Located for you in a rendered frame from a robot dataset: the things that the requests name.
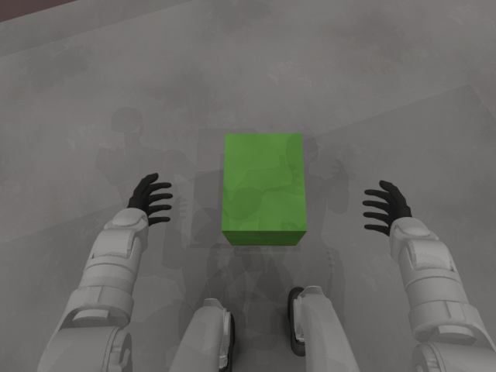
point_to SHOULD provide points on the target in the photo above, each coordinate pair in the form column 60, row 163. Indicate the robot right hand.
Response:
column 396, row 207

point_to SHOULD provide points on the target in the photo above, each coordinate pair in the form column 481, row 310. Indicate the robot foot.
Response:
column 228, row 368
column 298, row 347

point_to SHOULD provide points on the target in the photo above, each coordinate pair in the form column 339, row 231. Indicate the left robot foot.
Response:
column 228, row 368

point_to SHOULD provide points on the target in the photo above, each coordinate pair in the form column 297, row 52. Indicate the robot left upper arm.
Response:
column 90, row 349

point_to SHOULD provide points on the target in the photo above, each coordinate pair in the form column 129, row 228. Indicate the robot left hand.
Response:
column 141, row 198

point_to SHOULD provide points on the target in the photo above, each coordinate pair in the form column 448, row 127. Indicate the left robot forearm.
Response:
column 104, row 295

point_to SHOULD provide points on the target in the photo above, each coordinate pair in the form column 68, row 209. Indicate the right robot foot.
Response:
column 298, row 347

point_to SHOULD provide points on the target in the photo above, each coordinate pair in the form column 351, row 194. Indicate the right robot forearm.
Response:
column 440, row 311

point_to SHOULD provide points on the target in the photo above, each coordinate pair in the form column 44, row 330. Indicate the robot right upper arm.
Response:
column 447, row 357

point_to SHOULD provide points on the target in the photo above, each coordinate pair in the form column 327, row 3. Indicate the carton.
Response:
column 263, row 202

